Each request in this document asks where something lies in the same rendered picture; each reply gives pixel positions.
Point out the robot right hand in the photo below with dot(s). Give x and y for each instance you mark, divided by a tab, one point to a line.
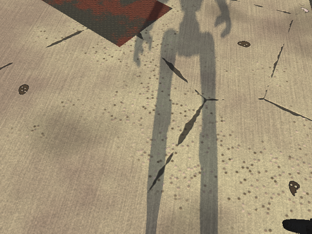
299	226

